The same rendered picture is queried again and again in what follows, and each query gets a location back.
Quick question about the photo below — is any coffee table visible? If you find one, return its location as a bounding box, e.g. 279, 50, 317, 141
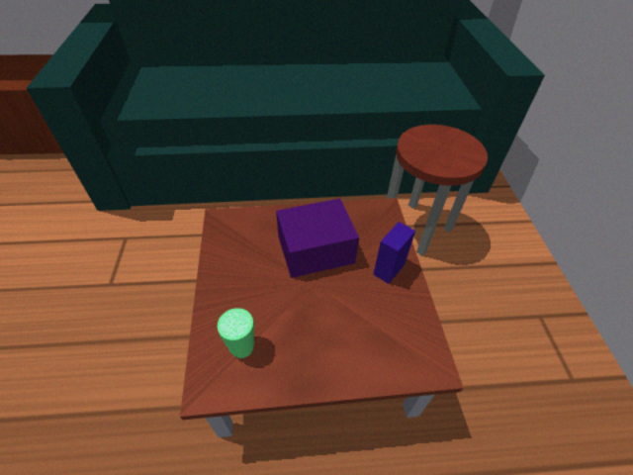
180, 198, 464, 437

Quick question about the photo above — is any stool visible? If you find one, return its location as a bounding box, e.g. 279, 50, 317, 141
387, 125, 488, 256

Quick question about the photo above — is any sofa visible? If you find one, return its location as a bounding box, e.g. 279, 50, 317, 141
27, 0, 545, 211

